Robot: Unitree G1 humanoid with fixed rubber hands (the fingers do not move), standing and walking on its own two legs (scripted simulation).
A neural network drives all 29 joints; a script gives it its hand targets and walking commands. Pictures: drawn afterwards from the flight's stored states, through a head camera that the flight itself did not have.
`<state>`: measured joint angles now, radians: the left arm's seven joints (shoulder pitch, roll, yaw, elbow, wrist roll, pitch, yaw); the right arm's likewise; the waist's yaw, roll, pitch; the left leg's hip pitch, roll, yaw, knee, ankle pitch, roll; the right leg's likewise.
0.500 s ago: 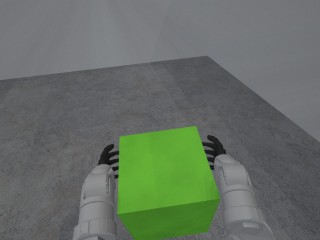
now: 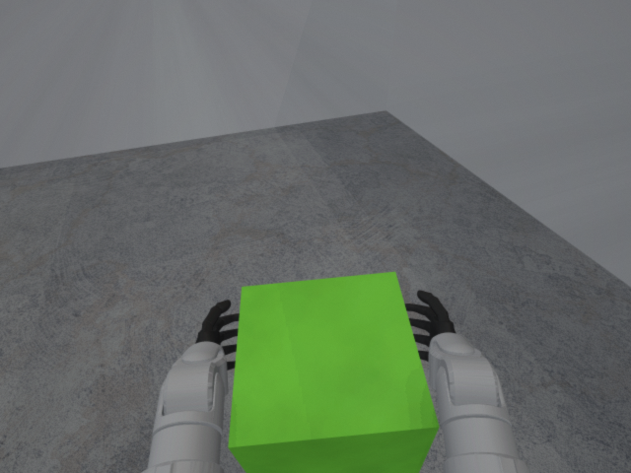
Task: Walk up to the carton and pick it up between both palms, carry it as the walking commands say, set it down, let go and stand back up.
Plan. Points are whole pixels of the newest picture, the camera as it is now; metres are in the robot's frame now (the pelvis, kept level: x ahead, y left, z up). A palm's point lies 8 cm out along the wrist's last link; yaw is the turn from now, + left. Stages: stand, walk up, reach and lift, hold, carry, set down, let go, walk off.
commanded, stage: reach and lift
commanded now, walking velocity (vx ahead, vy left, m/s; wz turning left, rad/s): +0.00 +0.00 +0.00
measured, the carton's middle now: (329, 390) +0.27 -0.01 -0.03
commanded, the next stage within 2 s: hold in 0.38 s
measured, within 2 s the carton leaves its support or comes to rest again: neither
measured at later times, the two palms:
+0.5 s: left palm (209, 358) +0.28 +0.14 +0.05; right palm (442, 336) +0.29 -0.16 +0.07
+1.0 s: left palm (207, 354) +0.29 +0.15 +0.05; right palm (438, 341) +0.29 -0.15 +0.06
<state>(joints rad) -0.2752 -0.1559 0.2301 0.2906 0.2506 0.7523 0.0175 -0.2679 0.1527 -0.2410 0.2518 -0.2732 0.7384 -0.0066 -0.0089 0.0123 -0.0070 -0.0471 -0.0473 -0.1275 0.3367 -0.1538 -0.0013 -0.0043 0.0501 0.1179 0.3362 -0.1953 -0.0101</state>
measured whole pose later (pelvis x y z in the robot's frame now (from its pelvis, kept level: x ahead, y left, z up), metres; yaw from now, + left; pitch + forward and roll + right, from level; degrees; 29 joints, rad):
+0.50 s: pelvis -0.01 -0.01 +0.00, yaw +0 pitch -8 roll +0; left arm -0.33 -0.17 0.30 0.34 0.28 0.75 0.01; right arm -0.37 0.15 -0.28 0.35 -0.29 0.74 0.00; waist -0.01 0.00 -0.02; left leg -0.08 -0.04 -0.13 0.39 -0.17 -0.01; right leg -0.03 0.06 0.10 0.39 -0.21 -0.02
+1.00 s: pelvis +0.00 +0.00 -0.01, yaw +2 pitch -3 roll +0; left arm -0.30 -0.16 0.22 0.28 0.25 0.77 0.02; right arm -0.26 0.14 -0.24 0.21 -0.26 0.77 -0.02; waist -0.02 -0.01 -0.10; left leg -0.25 -0.04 -0.06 0.55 -0.36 -0.01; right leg -0.15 0.01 0.05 0.45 -0.26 -0.02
